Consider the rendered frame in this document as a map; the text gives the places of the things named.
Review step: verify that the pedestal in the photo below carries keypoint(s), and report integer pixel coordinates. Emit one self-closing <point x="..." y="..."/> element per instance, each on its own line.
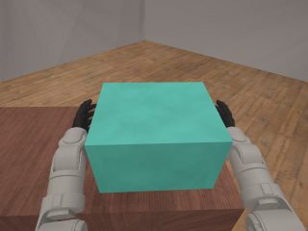
<point x="29" y="138"/>

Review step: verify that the robot right forearm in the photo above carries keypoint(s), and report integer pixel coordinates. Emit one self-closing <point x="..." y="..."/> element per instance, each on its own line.
<point x="258" y="190"/>

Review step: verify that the robot right upper arm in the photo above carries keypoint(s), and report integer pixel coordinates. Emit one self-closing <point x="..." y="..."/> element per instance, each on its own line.
<point x="272" y="220"/>

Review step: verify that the robot left forearm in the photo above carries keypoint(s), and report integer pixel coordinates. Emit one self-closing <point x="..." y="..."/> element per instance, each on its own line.
<point x="65" y="193"/>

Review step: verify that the robot right hand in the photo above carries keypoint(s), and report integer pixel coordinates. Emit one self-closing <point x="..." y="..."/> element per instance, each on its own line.
<point x="225" y="114"/>

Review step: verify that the carton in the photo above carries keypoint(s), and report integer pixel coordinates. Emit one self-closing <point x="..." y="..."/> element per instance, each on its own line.
<point x="156" y="136"/>

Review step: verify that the robot left upper arm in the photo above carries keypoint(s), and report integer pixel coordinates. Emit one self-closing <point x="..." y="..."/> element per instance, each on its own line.
<point x="65" y="225"/>

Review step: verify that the robot left hand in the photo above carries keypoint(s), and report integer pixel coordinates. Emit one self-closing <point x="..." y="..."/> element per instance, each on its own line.
<point x="82" y="116"/>

